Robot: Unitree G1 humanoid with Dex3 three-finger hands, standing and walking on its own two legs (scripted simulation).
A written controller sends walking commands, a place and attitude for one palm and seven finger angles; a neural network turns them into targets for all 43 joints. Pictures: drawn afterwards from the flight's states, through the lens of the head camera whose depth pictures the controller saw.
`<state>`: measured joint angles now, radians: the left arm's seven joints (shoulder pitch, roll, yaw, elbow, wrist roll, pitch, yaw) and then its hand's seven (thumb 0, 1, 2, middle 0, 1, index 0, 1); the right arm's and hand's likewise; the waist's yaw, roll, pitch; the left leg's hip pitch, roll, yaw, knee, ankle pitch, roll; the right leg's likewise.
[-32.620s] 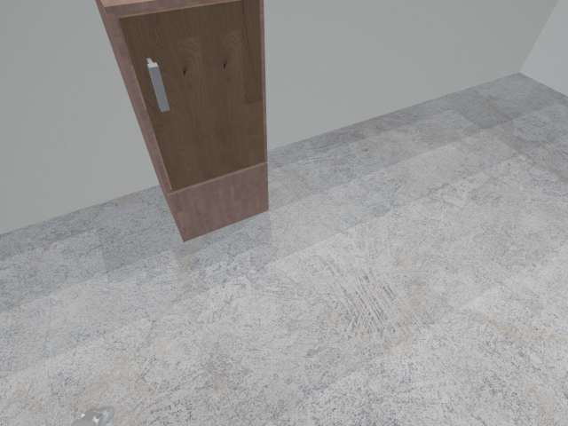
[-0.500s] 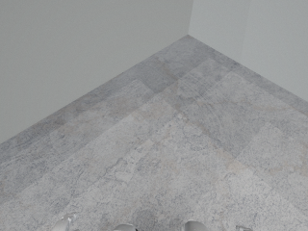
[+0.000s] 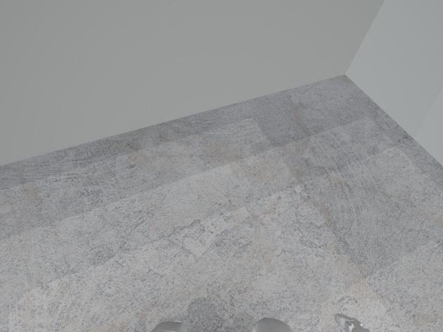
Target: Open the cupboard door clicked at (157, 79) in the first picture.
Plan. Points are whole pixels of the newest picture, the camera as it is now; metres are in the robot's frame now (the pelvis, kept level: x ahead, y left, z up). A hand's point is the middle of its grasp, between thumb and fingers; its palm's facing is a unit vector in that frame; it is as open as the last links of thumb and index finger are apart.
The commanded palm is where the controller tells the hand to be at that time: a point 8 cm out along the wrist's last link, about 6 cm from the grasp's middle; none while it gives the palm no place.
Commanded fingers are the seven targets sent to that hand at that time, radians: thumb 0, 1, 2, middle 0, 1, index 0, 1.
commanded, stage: turn to face it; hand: left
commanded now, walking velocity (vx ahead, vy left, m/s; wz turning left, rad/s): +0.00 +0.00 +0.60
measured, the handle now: out of the picture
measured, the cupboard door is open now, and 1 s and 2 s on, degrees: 45 45 45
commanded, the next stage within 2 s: take the last steps up to it in 1.90 s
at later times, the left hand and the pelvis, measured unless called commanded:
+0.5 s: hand out of the picture +0.03 +0.17 -0.16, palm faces +0.31 -0.92 -0.22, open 7.4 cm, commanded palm none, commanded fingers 0.00 0.90 0.90 -0.20 -0.30 -0.20 -0.30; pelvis +0.03 -0.04 +0.01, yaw +19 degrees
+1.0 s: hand out of the picture +0.03 +0.17 -0.14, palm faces +0.56 -0.77 -0.30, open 7.4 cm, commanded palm none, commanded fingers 0.00 0.90 0.90 -0.20 -0.30 -0.20 -0.30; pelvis +0.06 -0.07 +0.00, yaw +36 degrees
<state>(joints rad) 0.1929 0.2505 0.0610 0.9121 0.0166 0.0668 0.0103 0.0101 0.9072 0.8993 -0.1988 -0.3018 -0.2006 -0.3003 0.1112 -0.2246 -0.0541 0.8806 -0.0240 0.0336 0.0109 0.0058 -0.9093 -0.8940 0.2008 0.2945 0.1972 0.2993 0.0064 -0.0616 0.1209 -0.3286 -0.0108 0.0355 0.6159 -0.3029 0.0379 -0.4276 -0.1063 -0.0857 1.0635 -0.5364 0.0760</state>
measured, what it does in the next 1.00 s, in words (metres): steps on the spot, turning left: right foot, then left foot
